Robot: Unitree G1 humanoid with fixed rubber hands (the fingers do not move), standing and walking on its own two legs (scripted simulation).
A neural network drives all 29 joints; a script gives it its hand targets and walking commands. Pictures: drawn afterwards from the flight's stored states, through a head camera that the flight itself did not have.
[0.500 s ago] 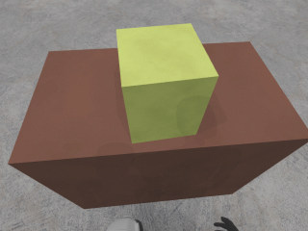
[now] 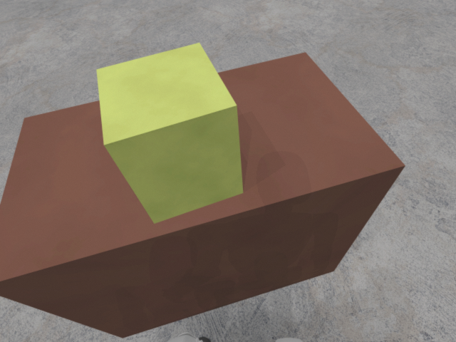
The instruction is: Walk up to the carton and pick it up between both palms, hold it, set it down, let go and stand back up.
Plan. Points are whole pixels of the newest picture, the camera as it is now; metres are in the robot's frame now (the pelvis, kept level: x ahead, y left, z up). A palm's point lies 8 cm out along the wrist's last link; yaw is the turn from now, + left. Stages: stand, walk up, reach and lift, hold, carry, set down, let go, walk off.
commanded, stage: walk up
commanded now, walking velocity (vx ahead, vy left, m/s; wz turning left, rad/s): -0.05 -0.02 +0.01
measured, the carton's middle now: (176, 136) +0.49 +0.08 +0.08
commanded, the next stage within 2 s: none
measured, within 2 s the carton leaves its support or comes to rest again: neither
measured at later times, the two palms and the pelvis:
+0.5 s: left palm out of the picture -0.05 +0.16 -0.12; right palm out of the picture -0.08 -0.27 -0.12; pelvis -0.06 -0.06 +0.02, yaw +3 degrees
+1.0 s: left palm out of the picture -0.11 +0.20 -0.12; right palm out of the picture -0.19 -0.23 -0.11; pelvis -0.09 -0.03 +0.02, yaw +3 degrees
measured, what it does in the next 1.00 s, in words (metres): steps on the spot: left foot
